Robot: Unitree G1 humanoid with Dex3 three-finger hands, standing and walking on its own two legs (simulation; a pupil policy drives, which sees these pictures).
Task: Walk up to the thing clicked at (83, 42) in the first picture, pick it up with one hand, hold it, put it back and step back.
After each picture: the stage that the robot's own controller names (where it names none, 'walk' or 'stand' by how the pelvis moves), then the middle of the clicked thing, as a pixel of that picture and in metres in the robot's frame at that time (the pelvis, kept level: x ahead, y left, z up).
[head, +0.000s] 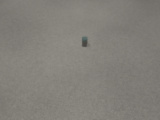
stand; (84, 41) +1.40 -0.03 -0.72
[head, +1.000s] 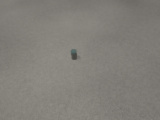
walk; (74, 54) +1.27 +0.19 -0.70
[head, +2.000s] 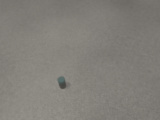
walk; (62, 82) +0.79 +0.26 -0.71
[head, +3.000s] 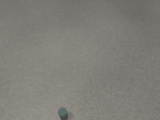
walk; (63, 114) +0.48 +0.20 -0.70
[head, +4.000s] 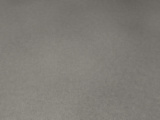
stand; out of the picture +0.37 +0.17 -0.71
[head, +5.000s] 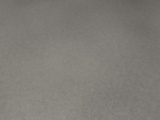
stand; out of the picture +0.36 +0.16 -0.72
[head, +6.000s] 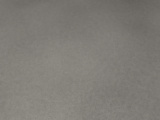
stand; out of the picture +0.38 +0.18 -0.72
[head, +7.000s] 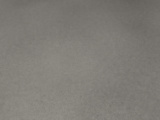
stand; out of the picture +0.36 +0.19 -0.73
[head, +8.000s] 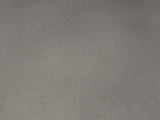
go down; out of the picture +0.36 +0.19 -0.73
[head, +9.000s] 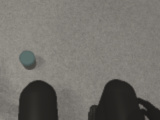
go down; (28, 60) +0.44 +0.21 -0.35
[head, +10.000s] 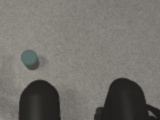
approach; (30, 60) +0.44 +0.22 -0.30
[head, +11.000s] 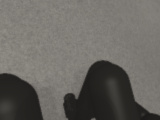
close in; out of the picture +0.44 +0.26 -0.22
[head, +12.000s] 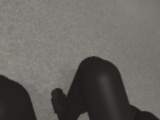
close; out of the picture +0.43 +0.27 -0.22
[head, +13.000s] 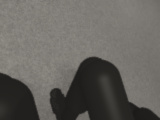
lift; out of the picture +0.42 +0.25 -0.23
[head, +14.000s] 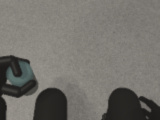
lift; (24, 80) +0.32 +0.21 -0.05
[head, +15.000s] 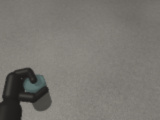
hold; (38, 93) +0.32 +0.16 +0.01
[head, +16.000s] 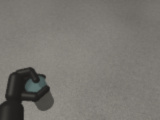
hold; (40, 94) +0.32 +0.16 -0.01
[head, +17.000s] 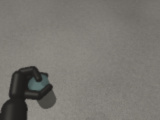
hold; (43, 92) +0.33 +0.15 -0.02
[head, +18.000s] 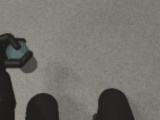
crouch; (23, 58) +0.43 +0.19 -0.10
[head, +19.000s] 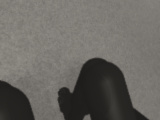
lower; out of the picture +0.44 +0.27 -0.23
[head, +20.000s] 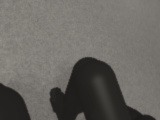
lower; out of the picture +0.44 +0.28 -0.23
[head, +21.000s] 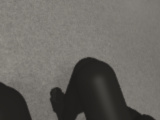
lower; out of the picture +0.44 +0.28 -0.23
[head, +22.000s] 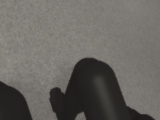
lower; out of the picture +0.44 +0.28 -0.24
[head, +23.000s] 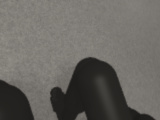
loosen; out of the picture +0.44 +0.27 -0.24
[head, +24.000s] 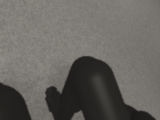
withdraw; out of the picture +0.43 +0.27 -0.24
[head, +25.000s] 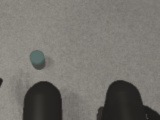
walk; (38, 60) +0.46 +0.20 -0.33
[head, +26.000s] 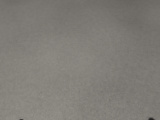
stand; out of the picture +0.39 +0.17 -0.66
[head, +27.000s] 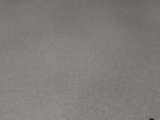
stand; out of the picture +0.40 +0.18 -0.67
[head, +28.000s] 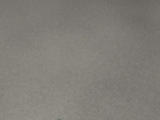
stand; out of the picture +0.40 +0.17 -0.69
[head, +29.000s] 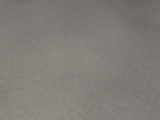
walk; out of the picture +0.41 +0.17 -0.72
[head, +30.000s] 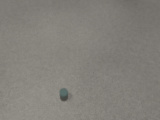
walk; (63, 94) +0.56 +0.11 -0.70
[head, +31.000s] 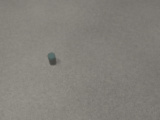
walk; (52, 59) +0.86 +0.29 -0.68
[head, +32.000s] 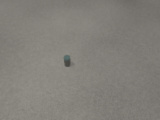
stand; (67, 61) +1.07 +0.19 -0.71
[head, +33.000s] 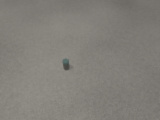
stand; (66, 64) +1.08 +0.19 -0.72
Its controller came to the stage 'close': yes
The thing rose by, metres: 0.71
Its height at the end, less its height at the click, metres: +0.00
